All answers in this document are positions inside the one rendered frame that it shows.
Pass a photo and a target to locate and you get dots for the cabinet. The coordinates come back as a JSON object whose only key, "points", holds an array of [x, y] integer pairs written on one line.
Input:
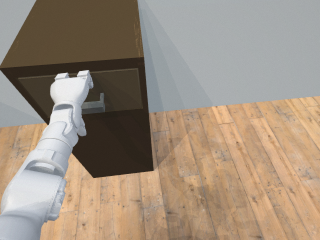
{"points": [[68, 36]]}

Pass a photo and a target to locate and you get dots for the handle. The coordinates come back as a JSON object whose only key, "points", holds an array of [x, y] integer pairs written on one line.
{"points": [[93, 106]]}

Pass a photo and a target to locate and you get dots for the drawer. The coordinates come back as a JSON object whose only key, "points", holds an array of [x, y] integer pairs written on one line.
{"points": [[121, 88]]}

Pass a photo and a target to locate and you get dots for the robot left hand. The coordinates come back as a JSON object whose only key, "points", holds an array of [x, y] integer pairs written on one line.
{"points": [[73, 89]]}

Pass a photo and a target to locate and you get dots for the robot left upper arm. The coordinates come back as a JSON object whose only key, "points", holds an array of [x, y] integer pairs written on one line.
{"points": [[34, 199]]}

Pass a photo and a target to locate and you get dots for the left robot forearm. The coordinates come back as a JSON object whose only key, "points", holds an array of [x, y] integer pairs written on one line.
{"points": [[54, 148]]}

